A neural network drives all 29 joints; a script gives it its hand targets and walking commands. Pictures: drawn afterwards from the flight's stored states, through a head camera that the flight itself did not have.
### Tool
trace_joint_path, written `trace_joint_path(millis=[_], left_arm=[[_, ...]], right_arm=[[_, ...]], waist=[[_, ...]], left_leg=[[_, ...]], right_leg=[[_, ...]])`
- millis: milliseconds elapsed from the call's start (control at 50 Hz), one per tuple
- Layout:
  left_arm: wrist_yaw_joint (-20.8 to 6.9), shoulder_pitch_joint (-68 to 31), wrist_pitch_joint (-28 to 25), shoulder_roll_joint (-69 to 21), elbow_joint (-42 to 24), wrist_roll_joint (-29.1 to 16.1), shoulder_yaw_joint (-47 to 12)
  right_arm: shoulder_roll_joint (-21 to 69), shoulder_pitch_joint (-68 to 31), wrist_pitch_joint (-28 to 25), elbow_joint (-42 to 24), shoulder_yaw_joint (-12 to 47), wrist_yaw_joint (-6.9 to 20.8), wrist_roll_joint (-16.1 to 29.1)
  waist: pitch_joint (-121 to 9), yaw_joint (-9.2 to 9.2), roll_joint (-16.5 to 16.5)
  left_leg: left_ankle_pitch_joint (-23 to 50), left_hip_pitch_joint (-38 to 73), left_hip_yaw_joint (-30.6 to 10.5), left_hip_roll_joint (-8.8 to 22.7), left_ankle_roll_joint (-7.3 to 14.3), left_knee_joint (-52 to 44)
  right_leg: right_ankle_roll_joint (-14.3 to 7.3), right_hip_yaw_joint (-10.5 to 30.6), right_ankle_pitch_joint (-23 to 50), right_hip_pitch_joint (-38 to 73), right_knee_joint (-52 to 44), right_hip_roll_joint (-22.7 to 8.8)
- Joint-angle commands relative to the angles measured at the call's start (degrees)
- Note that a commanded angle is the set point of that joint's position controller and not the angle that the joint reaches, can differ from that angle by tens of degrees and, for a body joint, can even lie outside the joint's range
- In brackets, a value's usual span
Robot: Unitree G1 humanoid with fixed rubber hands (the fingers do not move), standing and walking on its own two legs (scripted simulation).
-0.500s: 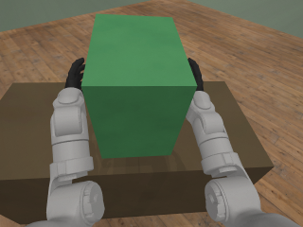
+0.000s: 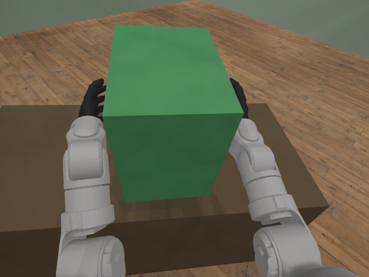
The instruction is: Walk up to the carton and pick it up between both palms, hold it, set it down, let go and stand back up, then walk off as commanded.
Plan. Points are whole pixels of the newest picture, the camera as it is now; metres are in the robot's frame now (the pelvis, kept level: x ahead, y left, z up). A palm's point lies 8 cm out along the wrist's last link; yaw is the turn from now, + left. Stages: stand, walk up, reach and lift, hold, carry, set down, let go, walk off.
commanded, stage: hold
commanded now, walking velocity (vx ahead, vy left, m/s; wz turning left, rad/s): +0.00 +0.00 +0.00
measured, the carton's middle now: (165, 116) +0.41 +0.00 +0.15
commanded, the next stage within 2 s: none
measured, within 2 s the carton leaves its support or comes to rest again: neither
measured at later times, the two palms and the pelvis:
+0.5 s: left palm (90, 123) +0.35 +0.14 +0.19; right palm (240, 113) +0.35 -0.15 +0.20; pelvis -0.02 -0.02 +0.00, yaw +1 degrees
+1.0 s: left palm (87, 119) +0.37 +0.15 +0.18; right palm (235, 101) +0.37 -0.14 +0.21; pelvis +0.00 -0.02 +0.00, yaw +1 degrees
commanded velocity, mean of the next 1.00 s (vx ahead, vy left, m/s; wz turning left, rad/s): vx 0.00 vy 0.00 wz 0.00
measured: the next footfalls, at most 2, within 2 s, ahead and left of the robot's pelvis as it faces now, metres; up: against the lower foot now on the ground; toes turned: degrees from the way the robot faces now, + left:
none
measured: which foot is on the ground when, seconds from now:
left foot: down 0.00-1.00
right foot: down 0.00-1.00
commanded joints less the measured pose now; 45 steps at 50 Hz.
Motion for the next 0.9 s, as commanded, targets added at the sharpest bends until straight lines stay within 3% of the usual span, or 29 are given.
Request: trace_joint_path(millis=[0,40,60,100,120,180,200,220,260,300,320,360,400,420,440,520,560,580,640,660,680,700,720,760,780,800,820,840,880], left_arm=[[-7.2,-28.2,-4.8,-23.4,-7.2,-9.8,-22.1],[-7.1,-25.3,-4.1,-23.4,-7.8,-10.3,-22.1],[-7.6,-28.6,-4.4,-21.1,-0.2,-8.8,-19.7],[-7.9,-27.2,-4.0,-22.1,-4.2,-8.2,-19.7],[-8.0,-29.9,-3.7,-21.4,-1.9,-7.9,-18.5],[-9.0,-30.6,-4.1,-21.7,-2.4,-8.4,-19.8],[-8.9,-32.8,-4.6,-22.1,-5.4,-9.3,-21.0],[-8.8,-34.3,-4.7,-22.3,-2.3,-9.1,-21.7],[-8.8,-36.2,-5.5,-23.1,-2.5,-9.1,-22.6],[-8.3,-35.5,-5.7,-24.2,-7.4,-10.3,-25.2],[-7.9,-38.9,-6.0,-25.0,-7.0,-11.5,-27.9],[-7.1,-39.3,-6.9,-25.5,-8.2,-13.1,-29.8],[-7.1,-37.7,-7.1,-24.5,-6.9,-11.5,-28.3],[-6.9,-37.4,-6.9,-24.6,-7.0,-12.1,-28.4],[-7.2,-35.5,-6.1,-23.1,-2.7,-9.6,-24.9],[-8.6,-33.2,-4.8,-21.1,6.1,-5.3,-15.8],[-9.2,-32.9,-4.7,-20.2,9.0,-5.1,-13.3],[-9.4,-31.2,-4.5,-20.2,7.5,-5.2,-11.9],[-9.0,-37.0,-6.7,-20.8,7.0,-7.0,-11.4],[-8.7,-34.6,-6.9,-20.8,5.7,-7.2,-12.4],[-8.3,-40.7,-7.8,-21.5,6.8,-8.5,-14.8],[-7.8,-42.9,-8.6,-22.0,5.2,-9.3,-16.2],[-7.1,-42.3,-9.1,-23.5,0.7,-10.3,-18.4],[-6.6,-37.6,-9.2,-24.2,1.9,-11.1,-21.7],[-6.5,-43.0,-10.0,-24.1,3.5,-12.1,-23.9],[-6.1,-40.0,-9.6,-24.8,-1.2,-12.6,-25.6],[-6.2,-36.8,-9.1,-24.7,-3.1,-11.6,-25.6],[-6.6,-35.5,-8.3,-24.0,0.6,-10.4,-24.7],[-7.5,-31.6,-6.9,-23.8,-2.1,-8.9,-24.0]], right_arm=[[24.9,-37.3,-2.6,-19.8,22.6,5.7,4.1],[24.1,-36.0,-2.4,-21.8,23.9,5.8,4.3],[23.9,-37.6,-1.5,-16.4,22.1,5.7,2.6],[24.4,-33.5,-1.2,-15.0,21.8,6.0,2.2],[24.1,-35.5,-0.9,-13.2,20.7,6.3,2.3],[26.0,-33.0,-0.5,-11.0,19.1,6.0,1.2],[26.3,-33.1,-1.0,-12.1,18.5,6.2,1.9],[26.1,-33.8,-0.8,-9.4,17.0,5.9,1.5],[27.1,-34.9,-1.3,-8.6,15.5,6.2,0.6],[27.6,-34.1,-2.0,-12.1,18.0,5.9,1.4],[26.9,-36.3,-2.4,-11.4,17.0,6.1,0.6],[26.7,-37.6,-3.4,-12.9,16.7,6.1,0.3],[27.3,-35.1,-2.9,-11.0,17.5,6.0,-0.2],[26.9,-38.4,-3.5,-13.6,17.6,5.9,0.5],[26.2,-36.4,-2.6,-9.6,16.7,5.8,-0.4],[25.9,-38.3,-1.3,-5.7,14.4,7.3,-2.8],[26.2,-41.2,-1.7,-6.0,14.0,7.3,-3.1],[27.0,-41.7,-2.0,-9.5,15.1,7.2,-2.4],[28.0,-45.5,-3.1,-8.5,15.0,7.6,-2.3],[28.4,-44.3,-3.7,-11.1,17.2,7.3,-1.8],[28.0,-45.8,-3.7,-6.8,15.5,7.6,-2.7],[29.3,-45.6,-4.1,-6.8,15.3,7.7,-2.6],[29.8,-46.4,-5.3,-11.3,16.5,7.8,-2.4],[30.4,-42.4,-5.4,-10.9,17.8,6.6,-0.8],[29.5,-43.9,-5.4,-7.9,16.9,7.0,-1.4],[29.5,-41.2,-5.5,-10.7,17.4,6.4,-0.1],[29.3,-35.3,-4.7,-9.6,18.2,5.8,0.5],[26.8,-35.5,-4.1,-6.4,17.1,5.7,0.3],[27.6,-30.5,-2.5,-6.1,18.9,5.0,1.4]], waist=[[-28.3,2.03,0.4],[-30.3,2.42,-1.5],[-25.1,2.13,-1.9],[-24.9,2.15,-1.5],[-23.0,2.3,-1.3],[-23.0,0.65,-0.3],[-25.7,0.79,1.1],[-24.4,-0.46,2.7],[-22.6,-0.72,4.9],[-26.6,-1.0,6.7],[-26.6,-2.03,9.5],[-29.3,-2.15,10.1],[-27.3,-1.61,9.6],[-28.8,-0.91,8.3],[-25.0,-0.43,7.5],[-17.2,2.14,0.7],[-17.5,3.28,-1.6],[-21.0,4.34,-3.5],[-26.0,5.16,-4.1],[-27.3,5.03,-4.6],[-27.0,3.32,-3.6],[-28.7,2.97,-2.4],[-34.2,3.22,-2.1],[-34.2,1.54,0.8],[-33.1,0.34,2.4],[-36.9,-0.5,4.1],[-35.7,-1.53,5.7],[-30.2,-1.85,6.5],[-28.7,-2.18,6.8]], left_leg=[[25.2,4.3,2.1,-0.3,-2.3,-1.3],[25.6,4.7,1.9,-0.1,-1.4,-1.3],[17.1,0.7,2.3,-0.7,-0.5,-2.8],[17.4,1.6,2.7,-0.6,-0.6,-3.2],[13.9,0.1,2.8,-0.5,0.0,-4.0],[11.6,-0.2,3.5,-1.2,-0.1,-4.2],[13.3,-0.7,3.2,-1.0,-0.5,-3.7],[10.5,-1.2,3.2,-1.3,-0.7,-3.9],[8.6,-2.4,2.8,-1.4,-1.2,-4.2],[12.7,-0.6,2.9,-1.8,-1.9,-3.0],[11.6,-0.7,2.6,-1.4,-2.9,-2.8],[13.4,1.2,2.0,-0.9,-3.6,-1.8],[12.8,-0.1,2.6,-1.8,-2.9,-2.2],[11.8,-0.1,2.2,-1.1,-2.6,-2.3],[9.3,-1.7,2.6,-1.5,-1.7,-3.3],[-3.1,-8.3,3.4,-1.1,1.8,-8.1],[-3.2,-9.0,4.1,-1.1,2.6,-8.4],[0.9,-7.5,4.4,-0.9,2.5,-7.8],[5.3,-5.8,4.4,-0.4,2.3,-6.9],[8.2,-6.0,4.3,-0.8,2.4,-6.1],[4.8,-6.5,3.8,-0.8,2.1,-6.2],[4.9,-6.0,3.7,-0.7,1.8,-6.0],[8.3,-3.2,3.5,-0.4,1.3,-4.9],[12.2,-0.1,3.4,-1.3,0.4,-2.8],[9.4,-0.9,2.8,-1.2,-0.2,-2.7],[13.2,1.6,2.5,-0.9,-1.1,-1.5],[17.8,3.0,2.7,-1.3,-1.9,-0.6],[14.8,1.1,2.5,-1.4,-2.2,-1.3],[17.1,2.0,2.8,-1.9,-2.3,-1.1]], right_leg=[[1.7,-2.8,15.3,9.2,1.4,3.9],[1.4,-2.8,17.6,10.2,1.7,4.1],[1.7,-2.0,11.4,8.3,0.7,3.2],[1.5,-2.6,12.2,8.6,0.9,3.3],[1.4,-2.0,9.2,7.5,0.5,2.9],[1.4,-1.6,9.9,8.3,0.3,2.1],[1.3,-1.7,11.0,8.7,1.2,2.2],[1.1,-1.5,8.5,6.8,0.6,2.0],[1.1,-1.3,6.5,6.6,0.5,1.5],[1.3,-1.6,11.3,8.3,1.5,1.6],[0.8,-1.7,8.7,6.4,1.4,1.6],[0.6,-2.1,9.0,5.3,1.7,2.0],[1.0,-1.7,9.8,6.6,1.6,1.4],[1.1,-2.0,9.4,6.2,1.8,1.7],[1.0,-1.7,7.7,7.4,0.9,1.4],[1.9,-1.5,-4.7,6.8,-0.8,0.7],[2.2,-1.1,-6.1,6.4,-1.4,0.6],[2.5,-1.3,-2.4,8.2,-1.3,0.8],[2.3,-1.3,2.0,8.0,0.2,1.3],[2.3,-1.1,6.5,10.2,0.6,1.4],[2.1,-2.0,3.8,7.9,1.3,1.9],[1.8,-2.0,3.6,7.2,1.5,2.1],[1.8,-2.8,7.3,8.1,2.4,2.8],[1.7,-2.2,11.9,8.4,1.8,2.4],[1.5,-2.2,8.1,5.6,1.8,2.3],[1.4,-2.4,12.7,7.0,2.4,2.6],[1.4,-1.7,17.7,9.7,2.6,2.4],[1.2,-1.9,13.0,8.2,1.9,2.3],[1.7,-1.4,17.8,10.9,1.7,1.5]])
